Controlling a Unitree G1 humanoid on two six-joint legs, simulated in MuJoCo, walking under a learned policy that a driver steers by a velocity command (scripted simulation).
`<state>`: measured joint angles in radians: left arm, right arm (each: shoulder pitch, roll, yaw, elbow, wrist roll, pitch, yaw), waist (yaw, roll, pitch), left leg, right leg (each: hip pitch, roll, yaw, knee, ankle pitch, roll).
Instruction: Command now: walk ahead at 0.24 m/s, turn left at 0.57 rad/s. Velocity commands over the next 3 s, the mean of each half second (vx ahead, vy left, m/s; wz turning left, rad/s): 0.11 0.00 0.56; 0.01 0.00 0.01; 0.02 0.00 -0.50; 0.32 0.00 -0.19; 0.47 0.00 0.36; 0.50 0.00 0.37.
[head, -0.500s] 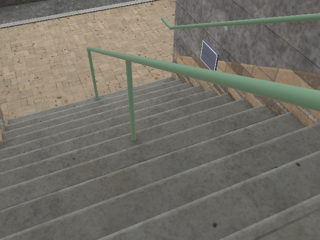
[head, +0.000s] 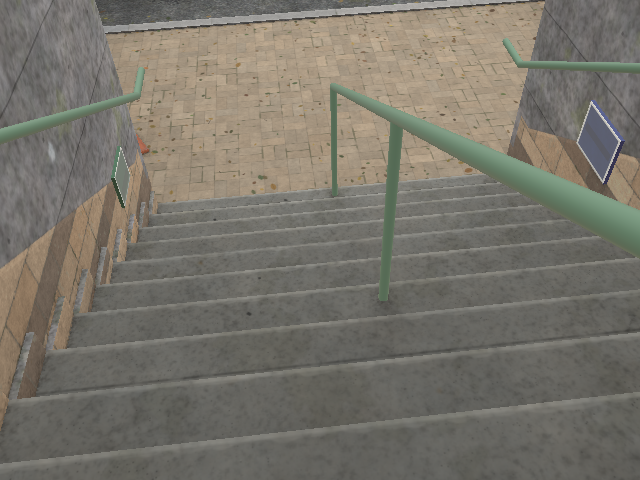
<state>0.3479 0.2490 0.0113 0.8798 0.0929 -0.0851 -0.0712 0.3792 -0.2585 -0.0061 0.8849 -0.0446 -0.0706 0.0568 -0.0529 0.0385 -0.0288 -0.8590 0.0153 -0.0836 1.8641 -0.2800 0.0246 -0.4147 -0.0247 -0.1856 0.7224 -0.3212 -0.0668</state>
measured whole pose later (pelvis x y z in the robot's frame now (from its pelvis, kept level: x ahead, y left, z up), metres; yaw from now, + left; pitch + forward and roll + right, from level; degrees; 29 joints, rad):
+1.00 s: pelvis +0.06 +0.04 +0.01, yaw +14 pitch +4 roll +1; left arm 0.34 0.22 0.07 0.86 0.05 -0.08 0.03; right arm 0.19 -0.24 -0.07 0.78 -0.01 -0.05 -0.05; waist 0.06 -0.02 -0.07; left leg -0.43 -0.04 0.04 0.77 -0.49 0.00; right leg -0.42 0.01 0.02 0.71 -0.37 -0.06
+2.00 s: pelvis +0.20 -0.01 -0.05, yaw -7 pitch +4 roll -4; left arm 0.57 0.09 -0.03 1.04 0.06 -0.08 -0.03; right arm 0.22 -0.19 0.01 0.90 -0.08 -0.04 0.05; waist 0.08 0.05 -0.08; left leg -0.61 0.09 -0.02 0.60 0.32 0.03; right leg -0.24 0.08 -0.09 0.95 -0.77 -0.03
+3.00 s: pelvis +0.74 +0.03 -0.36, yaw +17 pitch +3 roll -4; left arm 0.63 0.15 -0.05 1.05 0.12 -0.11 -0.02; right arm 0.16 -0.23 0.06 0.91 -0.11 -0.06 0.10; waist 0.12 0.05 -0.06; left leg -0.86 0.14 -0.09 0.81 0.45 0.03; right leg -0.28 0.04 -0.16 0.89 -0.66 -0.06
